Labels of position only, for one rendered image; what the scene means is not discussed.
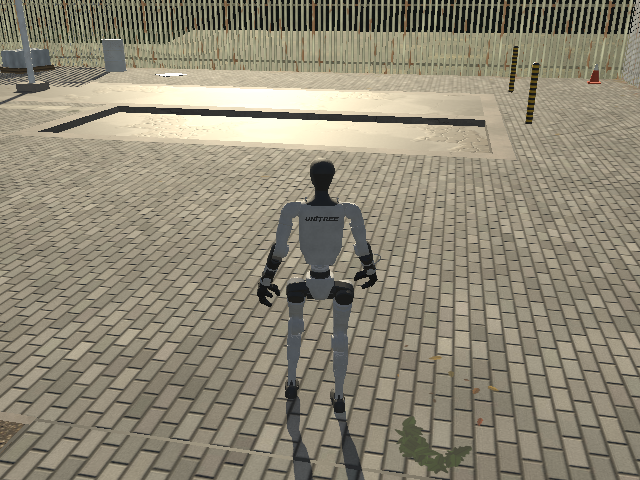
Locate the robot left hand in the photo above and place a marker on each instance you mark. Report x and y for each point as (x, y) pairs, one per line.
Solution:
(262, 292)

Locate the robot right forearm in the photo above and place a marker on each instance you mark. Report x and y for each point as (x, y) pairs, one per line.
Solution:
(368, 262)

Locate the humanoid robot torso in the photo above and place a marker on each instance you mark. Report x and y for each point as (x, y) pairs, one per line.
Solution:
(320, 238)

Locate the right robot upper arm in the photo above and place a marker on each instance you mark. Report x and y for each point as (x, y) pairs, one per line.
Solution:
(353, 212)

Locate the robot left forearm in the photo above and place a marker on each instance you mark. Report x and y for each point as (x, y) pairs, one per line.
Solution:
(271, 267)

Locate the robot right shin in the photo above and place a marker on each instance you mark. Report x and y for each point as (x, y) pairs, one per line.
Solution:
(340, 362)

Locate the robot right hand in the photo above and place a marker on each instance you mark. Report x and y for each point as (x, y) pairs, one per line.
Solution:
(362, 274)

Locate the left robot upper arm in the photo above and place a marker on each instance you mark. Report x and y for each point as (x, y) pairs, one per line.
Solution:
(289, 211)

